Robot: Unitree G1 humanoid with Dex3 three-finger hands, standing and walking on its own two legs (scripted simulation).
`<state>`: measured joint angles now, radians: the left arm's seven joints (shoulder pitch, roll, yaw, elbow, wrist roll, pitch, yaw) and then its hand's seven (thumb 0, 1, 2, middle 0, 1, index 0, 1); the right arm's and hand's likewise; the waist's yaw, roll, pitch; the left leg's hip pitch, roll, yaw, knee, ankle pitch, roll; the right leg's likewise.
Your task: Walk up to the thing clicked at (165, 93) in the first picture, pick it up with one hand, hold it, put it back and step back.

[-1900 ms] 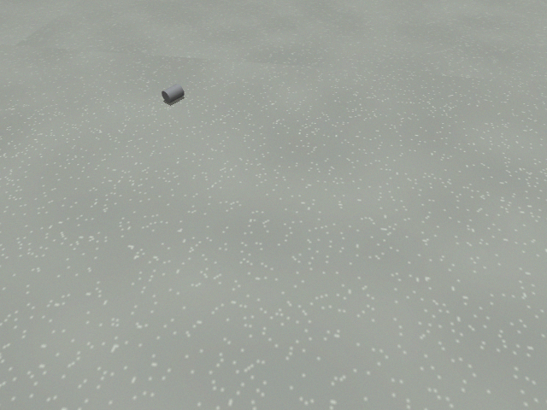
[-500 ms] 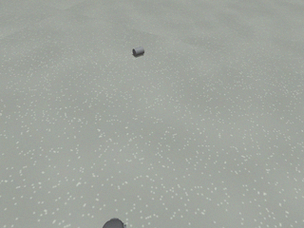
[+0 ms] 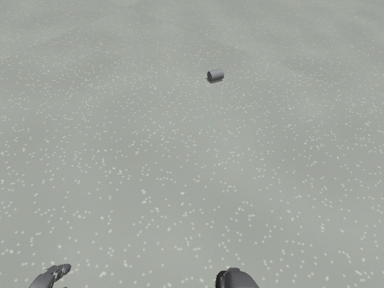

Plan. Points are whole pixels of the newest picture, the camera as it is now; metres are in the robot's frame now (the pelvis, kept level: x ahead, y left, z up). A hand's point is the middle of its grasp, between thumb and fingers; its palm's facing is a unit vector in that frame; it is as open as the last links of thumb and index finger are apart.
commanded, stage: walk up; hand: left
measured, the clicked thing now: (215, 75) +1.81 -0.28 -0.72
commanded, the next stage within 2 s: none
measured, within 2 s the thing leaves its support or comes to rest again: neither
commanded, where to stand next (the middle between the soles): +1.60 -0.64 m, yaw +23 degrees
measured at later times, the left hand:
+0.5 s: hand (124, 230) +0.30 +0.18 -0.17, palm faces +0.19 -0.92 -0.34, open 7.4 cm
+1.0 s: hand (174, 111) +0.70 +0.05 -0.11, palm faces +0.18 -0.92 -0.36, open 7.4 cm
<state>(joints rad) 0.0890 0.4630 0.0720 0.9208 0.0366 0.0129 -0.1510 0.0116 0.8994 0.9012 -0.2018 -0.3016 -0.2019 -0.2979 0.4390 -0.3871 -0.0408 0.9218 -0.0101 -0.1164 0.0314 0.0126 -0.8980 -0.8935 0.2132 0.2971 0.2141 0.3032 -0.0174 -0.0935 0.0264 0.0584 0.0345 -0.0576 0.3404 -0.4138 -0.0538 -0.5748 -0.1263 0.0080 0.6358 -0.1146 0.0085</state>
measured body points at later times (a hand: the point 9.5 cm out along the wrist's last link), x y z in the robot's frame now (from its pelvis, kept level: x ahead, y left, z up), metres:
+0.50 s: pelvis +0.34 -0.10 -0.02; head +0.37 -0.06 +0.43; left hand +0.29 +0.23 -0.15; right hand +0.54 -0.39 -0.10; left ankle +0.43 +0.01 -0.73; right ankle +0.17 -0.16 -0.71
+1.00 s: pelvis +0.63 -0.23 -0.01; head +0.65 -0.25 +0.44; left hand +0.69 +0.10 -0.09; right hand +0.74 -0.57 -0.12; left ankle +0.51 -0.07 -0.63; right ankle +0.73 -0.33 -0.72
